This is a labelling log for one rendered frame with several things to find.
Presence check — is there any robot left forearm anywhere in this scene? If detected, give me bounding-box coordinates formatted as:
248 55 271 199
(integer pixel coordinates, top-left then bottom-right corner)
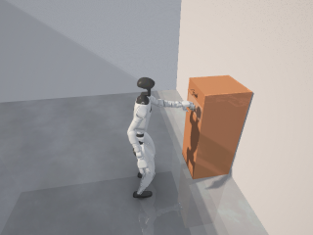
162 100 182 108

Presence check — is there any right robot upper arm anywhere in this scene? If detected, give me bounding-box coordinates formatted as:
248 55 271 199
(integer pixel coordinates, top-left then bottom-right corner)
127 105 147 135

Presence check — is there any drawer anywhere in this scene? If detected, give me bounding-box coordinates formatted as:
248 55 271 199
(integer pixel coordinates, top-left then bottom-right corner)
188 92 202 122

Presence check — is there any left robot thigh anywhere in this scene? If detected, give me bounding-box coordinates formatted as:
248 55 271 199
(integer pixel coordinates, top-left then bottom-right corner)
143 132 156 158

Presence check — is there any robot left hand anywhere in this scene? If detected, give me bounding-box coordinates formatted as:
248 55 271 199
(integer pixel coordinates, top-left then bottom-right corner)
181 101 195 112

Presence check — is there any left robot upper arm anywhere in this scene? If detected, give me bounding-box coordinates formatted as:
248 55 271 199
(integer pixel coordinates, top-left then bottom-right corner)
148 95 163 108

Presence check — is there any robot right hand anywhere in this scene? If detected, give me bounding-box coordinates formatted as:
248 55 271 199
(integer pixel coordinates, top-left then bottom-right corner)
137 158 151 175

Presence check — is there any cabinet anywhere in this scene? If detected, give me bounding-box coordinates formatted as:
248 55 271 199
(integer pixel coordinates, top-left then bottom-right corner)
182 74 252 179

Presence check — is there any robot right foot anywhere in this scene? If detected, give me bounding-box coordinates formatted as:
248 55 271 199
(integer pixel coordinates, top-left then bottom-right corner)
133 191 153 198

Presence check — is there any robot right forearm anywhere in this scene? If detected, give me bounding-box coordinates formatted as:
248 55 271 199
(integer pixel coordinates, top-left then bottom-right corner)
128 131 144 160

